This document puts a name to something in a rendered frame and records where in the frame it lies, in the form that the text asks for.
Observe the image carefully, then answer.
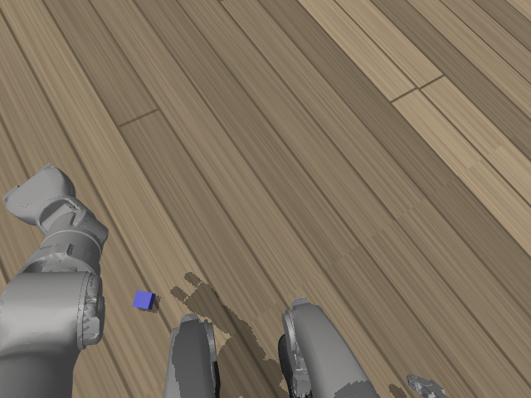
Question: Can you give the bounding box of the right robot foot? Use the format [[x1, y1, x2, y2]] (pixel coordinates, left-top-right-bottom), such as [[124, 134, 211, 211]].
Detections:
[[278, 334, 313, 398]]

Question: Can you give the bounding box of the left robot arm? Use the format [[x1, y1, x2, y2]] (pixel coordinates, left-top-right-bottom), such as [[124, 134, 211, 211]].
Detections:
[[0, 196, 109, 398]]

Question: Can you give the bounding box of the right robot hand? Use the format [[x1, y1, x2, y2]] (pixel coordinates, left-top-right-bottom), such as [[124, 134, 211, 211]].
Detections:
[[407, 375, 449, 398]]

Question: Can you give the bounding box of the cube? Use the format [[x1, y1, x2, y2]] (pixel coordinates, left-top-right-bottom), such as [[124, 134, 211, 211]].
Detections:
[[132, 290, 156, 310]]

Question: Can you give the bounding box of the left robot hand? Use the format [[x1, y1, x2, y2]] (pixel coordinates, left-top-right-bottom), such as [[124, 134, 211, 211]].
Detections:
[[2, 163, 76, 226]]

